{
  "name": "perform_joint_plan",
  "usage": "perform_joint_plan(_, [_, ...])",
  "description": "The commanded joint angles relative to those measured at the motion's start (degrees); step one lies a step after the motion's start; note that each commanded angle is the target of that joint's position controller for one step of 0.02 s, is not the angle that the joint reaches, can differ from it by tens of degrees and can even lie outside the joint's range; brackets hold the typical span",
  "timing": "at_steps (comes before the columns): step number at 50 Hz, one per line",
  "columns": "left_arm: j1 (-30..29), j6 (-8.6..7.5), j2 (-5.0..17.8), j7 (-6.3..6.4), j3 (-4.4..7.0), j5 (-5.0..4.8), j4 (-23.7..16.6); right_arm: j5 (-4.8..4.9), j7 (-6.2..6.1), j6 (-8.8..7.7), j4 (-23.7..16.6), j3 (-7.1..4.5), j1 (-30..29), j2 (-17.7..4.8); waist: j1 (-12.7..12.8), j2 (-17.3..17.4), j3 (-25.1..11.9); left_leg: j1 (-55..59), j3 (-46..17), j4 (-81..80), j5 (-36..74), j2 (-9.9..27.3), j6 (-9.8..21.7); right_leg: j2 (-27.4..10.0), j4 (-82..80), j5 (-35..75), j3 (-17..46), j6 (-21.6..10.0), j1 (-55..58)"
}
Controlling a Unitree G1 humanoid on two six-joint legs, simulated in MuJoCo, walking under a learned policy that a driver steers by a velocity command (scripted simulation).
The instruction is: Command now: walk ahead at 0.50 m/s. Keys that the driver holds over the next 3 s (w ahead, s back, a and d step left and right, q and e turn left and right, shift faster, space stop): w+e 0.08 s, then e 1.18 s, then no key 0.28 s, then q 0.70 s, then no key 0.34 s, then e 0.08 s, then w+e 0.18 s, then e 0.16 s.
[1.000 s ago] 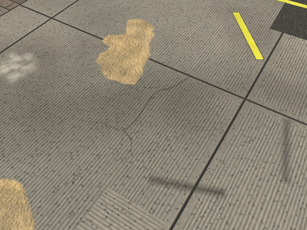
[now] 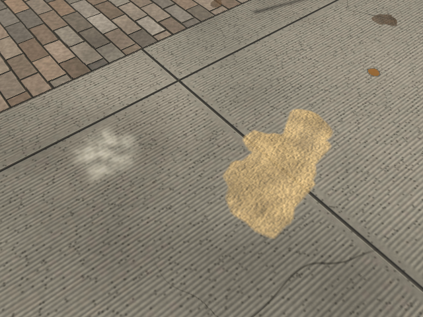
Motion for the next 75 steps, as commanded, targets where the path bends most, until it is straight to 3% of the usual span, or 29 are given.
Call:
perform_joint_plan(1, [2.75,-0.54,8.43,0.47,1.52,0.13,-1.49,0.29,-0.16,-0.85,-5.10,-0.06,-7.15,-2.70,0.35,-6.51,2.43,3.07,2.51,-5.30,1.50,-2.03,0.23,-15.33,-2.15,23.08,8.01,-6.81,-2.16])
perform_joint_plan(4, [2.42,0.03,9.65,1.04,1.75,0.59,-0.90,0.28,-0.64,-1.53,-5.55,-0.48,-6.65,-3.86,-1.14,-6.70,2.17,6.64,1.80,-9.24,-3.98,-3.52,1.53,-17.18,2.79,29.54,10.47,-6.45,1.24])
perform_joint_plan(6, [1.01,0.43,9.53,1.25,1.64,0.17,-0.69,-0.40,-1.63,-2.88,-1.77,-1.22,4.25,-4.98,-5.88,-5.00,-2.60,20.82,2.35,-16.66,-1.46,-6.28,3.16,-13.83,15.97,41.28,8.76,-4.05,0.51])
perform_joint_plan(7, [0.61,0.24,8.46,1.26,1.28,-0.68,-1.52,-1.57,-2.49,-3.89,0.29,-2.03,12.23,-7.69,-8.62,-3.43,-8.50,34.64,-1.80,-16.44,5.90,-0.95,4.74,-11.00,26.64,33.12,7.32,-2.41,-6.98])
perform_joint_plan(8, [4.10,0.21,2.75,1.40,-0.15,-2.71,-4.20,-2.91,-3.29,-4.00,0.08,-3.47,18.29,-14.02,-8.84,6.87,-18.45,54.31,-19.10,-12.83,25.46,17.72,10.41,-4.75,45.83,3.29,2.34,0.37,-24.40])
perform_joint_plan(9, [5.66,1.15,6.23,2.43,1.11,-2.26,-3.66,-0.22,-2.94,-2.70,-0.33,-3.99,18.11,-13.80,-8.50,8.54,-23.98,53.18,-27.95,-14.86,38.75,23.79,15.38,-0.18,57.44,-22.36,2.66,0.61,-29.12])
perform_joint_plan(10, [3.24,2.10,8.46,2.74,2.23,-1.00,-3.22,0.93,-2.69,-2.24,-0.91,-2.98,14.52,-10.07,-6.33,2.06,-17.35,46.10,-19.95,-15.50,40.21,20.48,14.34,-3.44,60.32,-20.26,5.94,0.42,-30.44])
perform_joint_plan(12, [-0.17,3.22,5.60,1.96,2.21,0.01,-3.55,1.01,-3.02,-2.31,-1.69,-1.31,7.67,-4.27,-3.27,2.09,-6.34,32.83,-9.06,-20.63,33.96,14.99,10.17,-6.92,56.50,-14.66,5.31,1.33,-30.50])
perform_joint_plan(13, [-0.64,4.18,5.42,1.40,2.50,0.84,-3.83,1.26,-3.46,-2.28,-1.51,-1.06,6.61,-3.55,-2.05,3.68,-3.94,28.21,-5.95,-22.85,30.38,12.84,9.00,-7.59,54.88,-12.35,4.93,2.04,-28.95])
perform_joint_plan(20, [-6.14,7.54,3.92,-0.01,2.77,1.41,-7.85,0.77,-4.36,-2.24,-1.02,-1.71,6.69,-5.44,-0.13,4.25,-3.40,23.35,4.46,-25.44,24.37,11.52,10.13,-7.60,47.48,-1.77,2.14,3.85,-29.41])
perform_joint_plan(24, [-11.74,7.93,3.59,-1.00,2.00,1.36,-10.87,0.68,-4.20,-1.25,-0.57,-2.37,8.16,-7.35,-2.02,4.58,-3.87,23.54,7.73,-23.58,19.55,12.02,9.74,-7.13,36.28,0.68,-0.63,2.98,-24.49])
perform_joint_plan(30, [-14.48,7.64,5.44,-1.04,2.50,1.09,-14.59,0.57,-3.81,1.41,-0.40,-3.99,9.93,-10.53,-3.50,4.25,-3.59,26.63,6.83,-15.53,8.34,15.42,7.35,-5.62,23.57,-7.69,-2.57,0.33,-19.45])
perform_joint_plan(31, [-12.92,6.87,5.74,-0.83,2.59,1.20,-14.42,0.44,-3.87,2.01,0.08,-4.25,10.94,-10.66,-2.43,1.41,-4.35,25.14,8.30,-10.82,3.59,14.01,4.82,-5.11,16.90,-2.17,-1.71,-0.41,-14.90])
perform_joint_plan(32, [-9.89,5.86,9.94,-0.15,3.66,1.81,-13.77,0.12,-3.65,2.54,0.12,-3.98,13.93,-8.85,-1.97,-8.77,-6.49,20.43,11.77,1.05,-5.62,9.39,1.21,-10.82,9.53,7.12,8.17,-2.10,-8.19])
perform_joint_plan(33, [-8.88,5.69,18.50,0.42,5.71,1.23,-14.77,0.93,-3.45,2.86,-4.23,-2.69,12.08,-4.18,-1.91,-23.19,-5.63,3.19,13.03,14.19,-33.69,-2.68,-3.56,-26.59,7.16,29.98,31.30,-11.67,-2.21])
perform_joint_plan(34, [-3.06,6.03,17.58,0.72,6.21,0.08,-13.05,0.24,-3.95,3.92,-4.55,-2.91,7.42,-6.64,2.32,-12.85,-8.04,1.10,2.94,23.35,-36.41,-3.34,-3.86,-27.24,7.98,33.18,30.02,-16.75,-1.38])
perform_joint_plan(36, [-9.51,6.99,12.94,1.51,4.67,0.18,-13.64,1.45,-3.74,3.90,-4.39,-2.88,6.80,-5.83,-1.57,-8.29,-3.41,0.47,-1.10,24.15,-26.97,-1.87,-3.47,-20.59,7.20,25.91,21.33,-13.74,-6.75])
perform_joint_plan(39, [-15.55,7.22,9.74,1.55,3.55,-0.27,-15.82,-0.18,-3.57,3.83,-3.72,-3.46,8.48,-7.36,-3.89,-8.07,-4.98,3.69,-1.16,22.15,-20.15,-3.13,-3.19,-15.27,7.33,26.08,17.18,-10.55,-8.18])
perform_joint_plan(41, [-13.91,6.69,11.28,1.10,4.00,-0.19,-15.53,0.32,-3.49,4.29,-4.12,-3.24,8.75,-6.33,-3.71,-6.29,-6.28,4.53,-1.66,19.73,-19.93,-3.68,-3.54,-15.01,7.46,25.13,17.95,-10.69,-7.67])
perform_joint_plan(50, [-12.32,7.40,13.89,0.33,5.04,0.91,-15.84,1.22,-4.10,4.21,-7.70,-2.54,4.58,-6.12,-1.27,-9.32,-5.06,10.63,-2.83,4.15,-20.96,-6.52,-2.90,-13.60,6.68,7.57,27.14,-10.18,-11.65])
perform_joint_plan(55, [-16.57,7.97,13.25,0.00,5.06,-0.12,-16.54,1.71,-5.05,2.80,-6.91,-2.38,12.18,-6.22,-5.58,-9.06,-5.32,26.82,-2.54,-18.72,-13.89,-8.31,-0.09,-9.25,10.03,4.74,29.83,-3.97,-18.43])
perform_joint_plan(56, [-15.76,7.75,10.53,0.27,4.35,-0.58,-17.17,0.90,-5.63,2.44,-7.12,-3.24,12.85,-10.37,-4.96,-2.28,-4.86,31.16,-10.92,-26.54,-17.44,0.60,1.96,-4.74,15.91,-5.27,25.75,-0.19,-24.08])
perform_joint_plan(57, [-14.22,7.39,7.37,0.58,3.73,-1.08,-18.30,0.33,-5.62,2.62,-9.00,-4.37,9.12,-16.35,-3.23,11.02,-3.76,32.67,-27.64,-31.73,-18.47,15.71,7.48,5.94,28.96,-16.49,11.95,2.73,-33.85])
perform_joint_plan(58, [-14.50,7.41,12.31,0.86,4.85,1.63,-17.36,-0.30,-5.12,2.88,-9.49,-4.40,7.05,-15.47,-3.33,7.76,-1.87,23.60,-27.37,-30.26,-11.11,19.16,12.28,2.78,41.89,-19.93,9.08,3.56,-32.32])
perform_joint_plan(59, [-13.64,7.58,13.27,0.48,5.44,1.66,-16.54,-0.07,-4.86,2.71,-10.35,-3.14,4.58,-11.16,-1.41,4.07,-1.13,20.50,-22.81,-28.84,-5.62,16.01,12.38,1.47,48.01,-17.29,10.24,3.48,-29.28])
perform_joint_plan(61, [-10.11,8.50,12.50,-0.54,5.49,1.33,-14.53,0.42,-4.63,2.56,-11.42,-2.26,-0.26,-8.16,1.11,4.18,-0.78,21.38,-11.46,-26.62,-0.01,8.71,8.92,0.85,55.24,-11.09,8.67,4.29,-29.11])
perform_joint_plan(67, [-14.92,9.32,9.37,-1.36,3.76,0.45,-16.28,0.58,-4.60,2.17,-8.90,-3.04,9.26,-9.86,-4.86,5.74,-3.15,34.58,-7.19,-21.47,15.37,9.41,11.07,-0.14,46.62,-13.19,6.81,7.27,-31.84])
perform_joint_plan(72, [-15.48,9.28,8.21,-0.58,2.25,-0.37,-16.55,0.26,-3.07,2.51,-7.78,-3.53,8.16,-11.61,-5.25,9.49,-4.28,30.73,-5.44,-18.47,18.40,9.26,10.85,-0.63,29.11,-16.23,1.95,5.21,-19.06])
perform_joint_plan(75, [-11.60,7.99,7.56,0.18,1.46,0.21,-14.78,1.27,-2.60,3.24,-6.37,-3.47,7.76,-11.73,-1.92,6.59,-4.15,25.99,-3.65,-13.57,17.05,7.58,6.95,-1.19,6.38,1.26,1.11,3.12,-7.68])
